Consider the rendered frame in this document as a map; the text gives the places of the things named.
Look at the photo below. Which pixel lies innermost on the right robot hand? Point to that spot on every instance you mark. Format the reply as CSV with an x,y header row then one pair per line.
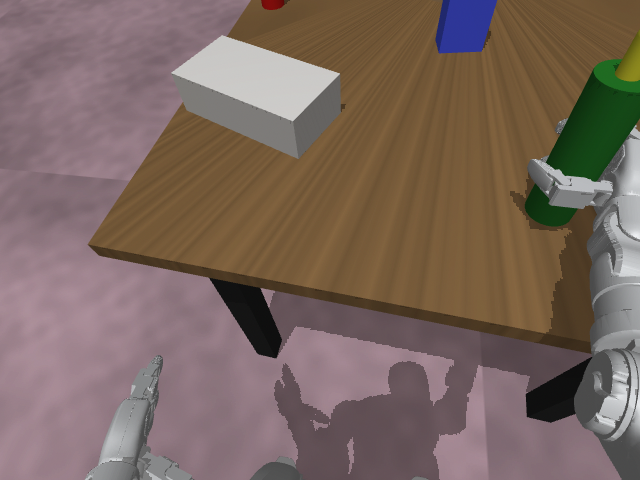
x,y
621,177

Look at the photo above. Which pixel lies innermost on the left robot arm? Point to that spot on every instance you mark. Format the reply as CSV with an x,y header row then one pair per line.
x,y
115,470

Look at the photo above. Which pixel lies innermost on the left robot hand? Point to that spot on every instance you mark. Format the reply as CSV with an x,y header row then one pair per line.
x,y
126,438

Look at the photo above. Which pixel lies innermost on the right robot arm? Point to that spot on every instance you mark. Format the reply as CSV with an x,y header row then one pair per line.
x,y
607,400

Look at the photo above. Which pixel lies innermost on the table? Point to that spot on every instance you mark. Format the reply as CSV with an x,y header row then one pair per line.
x,y
412,201

